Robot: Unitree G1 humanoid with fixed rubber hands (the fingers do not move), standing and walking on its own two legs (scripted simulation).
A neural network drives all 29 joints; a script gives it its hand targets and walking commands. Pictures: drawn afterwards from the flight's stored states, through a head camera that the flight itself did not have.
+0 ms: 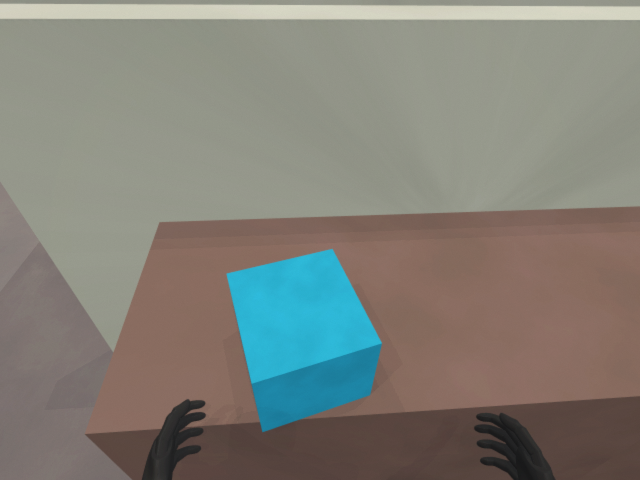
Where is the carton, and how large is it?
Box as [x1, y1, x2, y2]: [227, 249, 381, 431]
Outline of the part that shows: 332,249 227,273 227,278 262,431 368,395 370,392 381,342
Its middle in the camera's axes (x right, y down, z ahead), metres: -0.04 +0.15 +0.63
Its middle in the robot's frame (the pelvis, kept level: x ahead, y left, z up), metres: +0.36 +0.06 -0.06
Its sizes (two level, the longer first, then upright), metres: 0.194 0.180 0.156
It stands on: a pedestal, 0.64 m high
